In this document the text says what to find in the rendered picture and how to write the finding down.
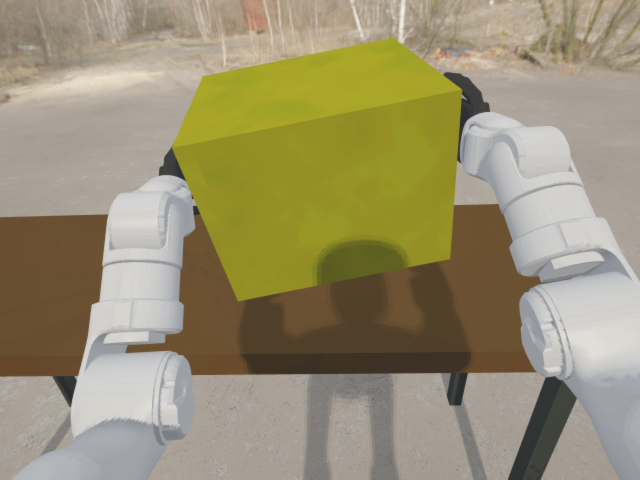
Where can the robot right forearm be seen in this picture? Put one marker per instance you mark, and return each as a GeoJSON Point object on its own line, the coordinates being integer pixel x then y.
{"type": "Point", "coordinates": [555, 232]}

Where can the right robot hand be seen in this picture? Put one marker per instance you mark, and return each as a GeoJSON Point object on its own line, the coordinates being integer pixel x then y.
{"type": "Point", "coordinates": [472, 106]}

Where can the left robot upper arm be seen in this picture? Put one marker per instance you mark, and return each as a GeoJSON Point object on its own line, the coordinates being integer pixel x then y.
{"type": "Point", "coordinates": [128, 408]}

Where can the carton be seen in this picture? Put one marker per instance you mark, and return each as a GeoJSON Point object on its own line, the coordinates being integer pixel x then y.
{"type": "Point", "coordinates": [325, 167]}

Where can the left robot hand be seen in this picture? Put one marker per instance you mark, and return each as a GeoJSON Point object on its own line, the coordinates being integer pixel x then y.
{"type": "Point", "coordinates": [171, 167]}

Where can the table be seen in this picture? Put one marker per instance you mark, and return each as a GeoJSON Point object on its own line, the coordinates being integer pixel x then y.
{"type": "Point", "coordinates": [456, 316]}

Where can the right robot upper arm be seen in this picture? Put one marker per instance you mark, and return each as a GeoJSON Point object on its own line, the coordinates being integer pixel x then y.
{"type": "Point", "coordinates": [586, 332]}

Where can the robot left forearm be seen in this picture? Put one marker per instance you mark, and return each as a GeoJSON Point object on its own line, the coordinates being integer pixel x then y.
{"type": "Point", "coordinates": [142, 259]}

